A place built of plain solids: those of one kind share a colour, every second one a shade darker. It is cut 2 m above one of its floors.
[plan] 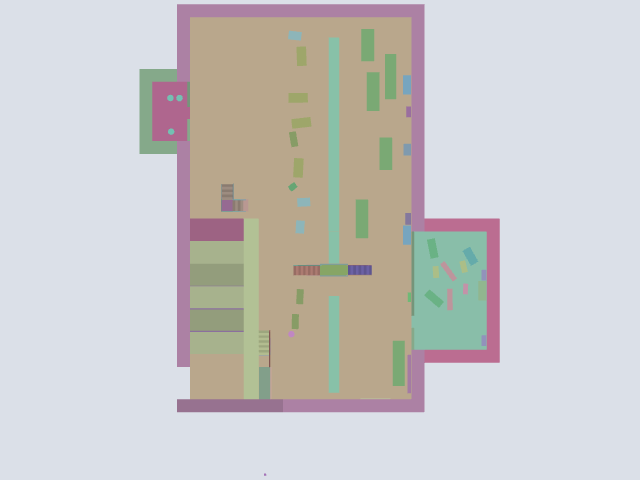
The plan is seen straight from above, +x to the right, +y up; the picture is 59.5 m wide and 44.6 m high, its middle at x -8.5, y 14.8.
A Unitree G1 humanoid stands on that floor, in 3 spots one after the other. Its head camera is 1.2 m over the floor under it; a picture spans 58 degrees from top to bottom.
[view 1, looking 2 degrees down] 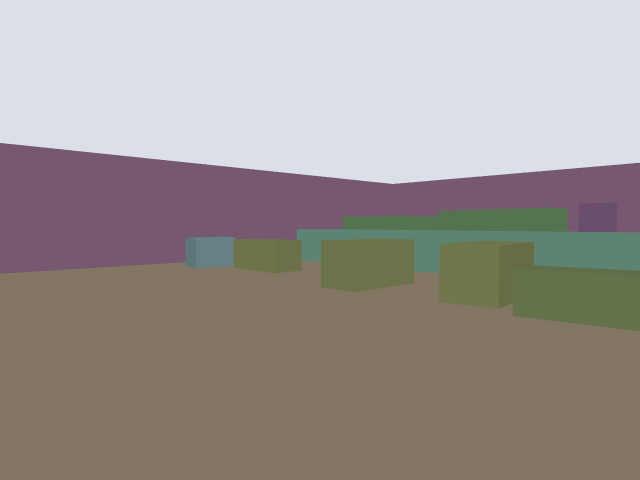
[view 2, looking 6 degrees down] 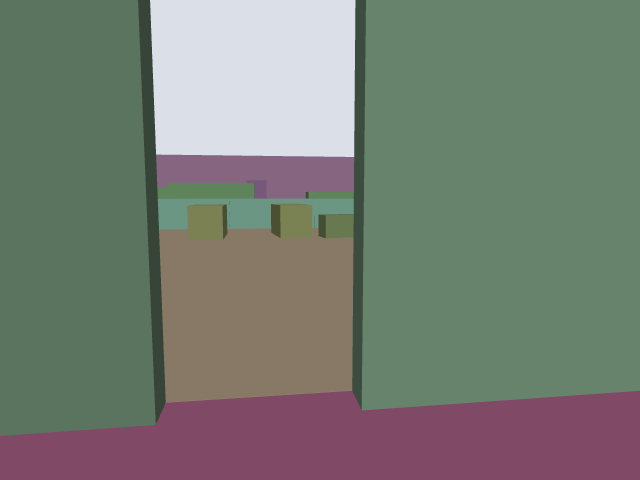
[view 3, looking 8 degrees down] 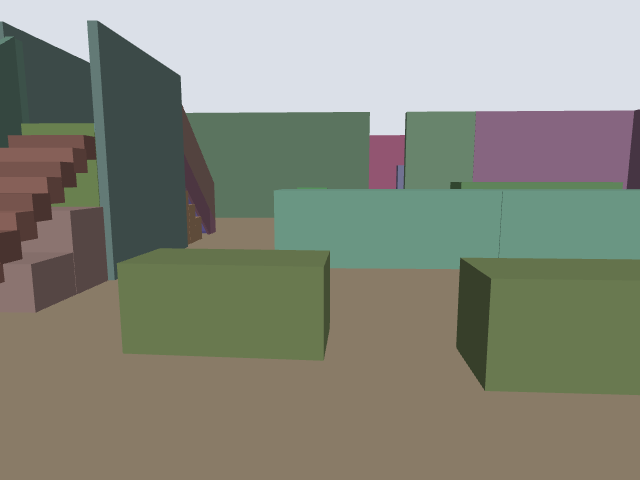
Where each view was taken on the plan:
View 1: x -17.10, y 22.39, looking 47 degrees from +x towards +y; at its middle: conveyor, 13.79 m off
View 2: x -23.08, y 26.60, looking -8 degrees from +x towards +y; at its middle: floor_hallground_brick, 11.47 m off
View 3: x -13.46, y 8.78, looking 2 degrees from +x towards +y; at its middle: conveyor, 5.82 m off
